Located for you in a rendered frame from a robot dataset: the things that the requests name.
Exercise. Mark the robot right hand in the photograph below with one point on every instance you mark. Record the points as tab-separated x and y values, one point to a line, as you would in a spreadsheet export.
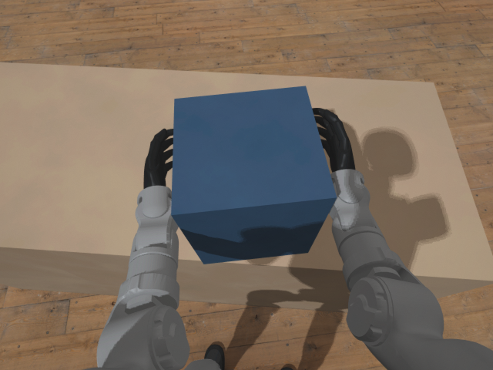
337	143

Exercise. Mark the left robot upper arm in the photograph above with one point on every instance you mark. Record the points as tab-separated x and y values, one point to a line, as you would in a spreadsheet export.
150	339

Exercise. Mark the left robot forearm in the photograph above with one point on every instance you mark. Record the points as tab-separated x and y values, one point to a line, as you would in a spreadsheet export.
153	263

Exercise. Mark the right robot forearm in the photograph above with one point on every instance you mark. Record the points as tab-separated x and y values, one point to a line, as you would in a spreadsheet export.
360	242

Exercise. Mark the carton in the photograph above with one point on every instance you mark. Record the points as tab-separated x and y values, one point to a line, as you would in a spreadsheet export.
250	176

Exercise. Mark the pedestal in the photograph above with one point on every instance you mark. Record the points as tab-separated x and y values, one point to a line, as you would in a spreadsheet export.
73	146

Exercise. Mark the robot left hand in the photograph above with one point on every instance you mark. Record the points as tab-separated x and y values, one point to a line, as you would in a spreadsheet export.
156	169

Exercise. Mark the left robot foot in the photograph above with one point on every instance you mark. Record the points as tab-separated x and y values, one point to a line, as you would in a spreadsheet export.
215	352

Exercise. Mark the right robot upper arm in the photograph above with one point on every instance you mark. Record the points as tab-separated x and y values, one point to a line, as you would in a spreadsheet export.
401	323

